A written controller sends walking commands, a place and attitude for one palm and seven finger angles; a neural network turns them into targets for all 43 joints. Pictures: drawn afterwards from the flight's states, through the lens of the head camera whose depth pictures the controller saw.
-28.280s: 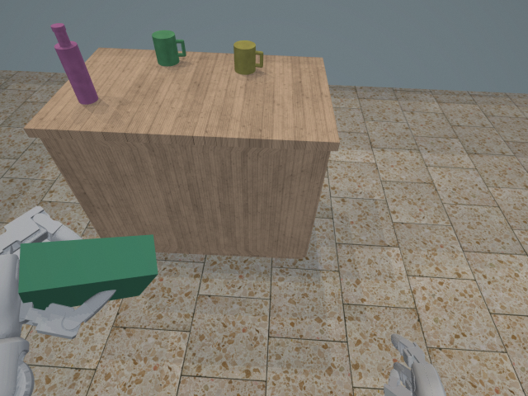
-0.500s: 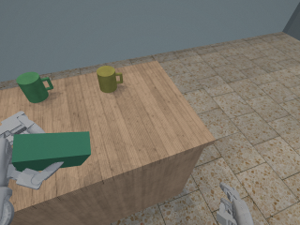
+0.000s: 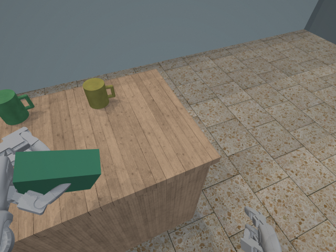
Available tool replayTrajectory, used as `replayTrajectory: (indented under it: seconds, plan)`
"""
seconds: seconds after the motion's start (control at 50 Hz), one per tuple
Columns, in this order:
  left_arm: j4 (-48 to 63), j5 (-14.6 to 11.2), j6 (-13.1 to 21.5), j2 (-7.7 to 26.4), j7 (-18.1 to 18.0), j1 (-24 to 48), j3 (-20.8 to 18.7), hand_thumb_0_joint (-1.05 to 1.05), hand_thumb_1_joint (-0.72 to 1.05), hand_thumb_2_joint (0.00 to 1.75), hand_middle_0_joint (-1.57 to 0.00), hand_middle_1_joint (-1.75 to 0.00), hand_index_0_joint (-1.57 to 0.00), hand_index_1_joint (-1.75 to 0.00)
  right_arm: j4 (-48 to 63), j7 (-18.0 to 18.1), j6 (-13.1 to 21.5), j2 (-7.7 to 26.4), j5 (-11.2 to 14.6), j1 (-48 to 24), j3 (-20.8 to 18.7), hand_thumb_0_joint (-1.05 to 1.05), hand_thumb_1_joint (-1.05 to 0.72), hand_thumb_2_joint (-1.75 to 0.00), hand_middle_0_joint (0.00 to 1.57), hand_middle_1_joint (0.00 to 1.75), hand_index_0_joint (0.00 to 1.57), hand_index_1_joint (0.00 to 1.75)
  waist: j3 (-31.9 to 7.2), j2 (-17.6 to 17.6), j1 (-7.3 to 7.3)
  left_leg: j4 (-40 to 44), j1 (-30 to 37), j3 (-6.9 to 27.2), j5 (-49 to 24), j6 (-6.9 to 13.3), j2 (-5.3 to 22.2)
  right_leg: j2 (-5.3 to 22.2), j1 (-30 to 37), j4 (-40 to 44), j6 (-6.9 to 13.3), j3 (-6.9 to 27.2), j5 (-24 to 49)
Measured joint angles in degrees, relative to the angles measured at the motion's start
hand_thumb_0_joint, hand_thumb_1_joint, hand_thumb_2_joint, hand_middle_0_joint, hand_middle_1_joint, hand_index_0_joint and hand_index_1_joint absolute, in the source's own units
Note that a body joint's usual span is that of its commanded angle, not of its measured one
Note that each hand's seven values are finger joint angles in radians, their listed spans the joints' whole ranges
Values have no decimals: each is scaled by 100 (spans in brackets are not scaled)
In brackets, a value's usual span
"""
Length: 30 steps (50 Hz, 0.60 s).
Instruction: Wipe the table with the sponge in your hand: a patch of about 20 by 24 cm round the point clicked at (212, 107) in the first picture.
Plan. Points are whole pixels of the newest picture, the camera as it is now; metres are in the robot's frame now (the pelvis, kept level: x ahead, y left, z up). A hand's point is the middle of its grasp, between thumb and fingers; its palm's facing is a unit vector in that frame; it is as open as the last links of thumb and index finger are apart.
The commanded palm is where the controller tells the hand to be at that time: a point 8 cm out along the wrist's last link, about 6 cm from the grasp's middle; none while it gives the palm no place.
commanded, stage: shuffle to correct the standing spot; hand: left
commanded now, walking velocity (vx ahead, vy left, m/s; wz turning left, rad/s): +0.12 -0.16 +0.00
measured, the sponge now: (71, 172) +0.23 +0.20 +0.14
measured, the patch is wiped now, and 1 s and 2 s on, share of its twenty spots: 0.00 0.00 0.00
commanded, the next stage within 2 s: come to a stop and stand still in 0.18 s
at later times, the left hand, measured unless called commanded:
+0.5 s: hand (60, 169) +0.22 +0.20 +0.16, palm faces +0.33 -0.85 -0.41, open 8.9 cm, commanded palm +0.17 +0.25 +0.18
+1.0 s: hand (33, 200) +0.17 +0.23 +0.15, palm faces +0.31 -0.84 -0.45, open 8.9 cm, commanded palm +0.12 +0.26 +0.18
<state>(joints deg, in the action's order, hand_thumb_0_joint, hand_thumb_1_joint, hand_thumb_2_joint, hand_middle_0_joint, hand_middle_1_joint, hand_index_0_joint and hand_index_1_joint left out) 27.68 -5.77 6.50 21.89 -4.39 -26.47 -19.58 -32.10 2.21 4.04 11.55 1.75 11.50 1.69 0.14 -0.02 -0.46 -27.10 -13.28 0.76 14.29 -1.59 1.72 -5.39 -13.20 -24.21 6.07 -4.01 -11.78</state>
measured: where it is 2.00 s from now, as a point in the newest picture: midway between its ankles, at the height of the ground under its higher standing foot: outside the picture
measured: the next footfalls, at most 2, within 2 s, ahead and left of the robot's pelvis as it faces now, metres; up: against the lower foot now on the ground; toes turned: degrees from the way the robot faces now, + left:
left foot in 1.04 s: +0.02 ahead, +0.13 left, +0.00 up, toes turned +0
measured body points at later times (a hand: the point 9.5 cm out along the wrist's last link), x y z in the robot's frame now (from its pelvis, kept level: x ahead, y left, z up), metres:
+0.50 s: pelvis +0.02 -0.03 +0.00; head +0.02 -0.05 +0.45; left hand +0.20 +0.25 +0.18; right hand +0.20 -0.26 -0.09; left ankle +0.00 +0.13 -0.73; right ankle +0.01 -0.05 -0.74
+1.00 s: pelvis -0.05 -0.01 +0.00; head -0.02 +0.00 +0.45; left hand +0.15 +0.27 +0.18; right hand +0.10 -0.24 -0.09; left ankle -0.02 +0.12 -0.72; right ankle +0.01 -0.05 -0.74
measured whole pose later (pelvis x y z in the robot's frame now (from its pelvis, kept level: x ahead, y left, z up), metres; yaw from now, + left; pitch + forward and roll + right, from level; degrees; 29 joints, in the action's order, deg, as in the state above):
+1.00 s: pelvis -0.05 -0.01 +0.00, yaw -2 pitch -1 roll +3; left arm 26.2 -2.9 11.1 23.5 -4.9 -27.1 -20.5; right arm -34.0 1.2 5.3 10.2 1.0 14.6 1.3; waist 4.4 3.7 1.3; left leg -34.2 -16.6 -1.0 20.0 1.1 -1.4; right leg -4.0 -15.9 -24.6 6.6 -2.2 -7.8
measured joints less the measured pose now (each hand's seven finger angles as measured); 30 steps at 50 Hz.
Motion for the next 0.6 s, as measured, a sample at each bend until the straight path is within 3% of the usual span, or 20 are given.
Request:
replayTrajectory:
  seconds: [0.16, 0.26, 0.42, 0.6]
  plan:
    - [-10, -87, -160, -20, -30, -54, 20, -1, -42, 109, -86, -145, -86, -144, -80, 60, -104, 166, 61, 40, -97, 2, -91, -90, 20, 30, 20, 30, -58, -84, -55, -303, -75, 99, 240, 62, 170, -185, 50, -41, 179, -96, -113]
    - [37, -99, -185, -20, -54, -82, 20, -1, -42, 109, -86, -145, -86, -144, -98, 73, -177, 177, 70, 42, -100, 2, -91, -90, 20, 30, 20, 30, -54, -60, -81, -239, 31, 115, 254, -7, 203, -216, 124, -49, 222, -112, -170]
    - [-23, -62, -171, -8, -57, -125, 31, -1, -42, 109, -85, -145, -86, -144, -96, 32, -248, 163, 74, -62, -79, 2, -91, -90, 20, 30, 20, 30, 4, -153, -88, -255, 89, 99, 133, 99, 206, -217, 287, 102, 199, -138, -135]
    - [-233, -34, -140, -87, -42, -150, 105, -1, -42, 109, -85, -145, -86, -144, -101, 19, -271, 239, 60, -153, -67, 2, -91, -90, 20, 30, 20, 30, 30, -259, 50, 7, 150, 101, -3, 227, 181, -178, 364, 348, 98, -217, 31]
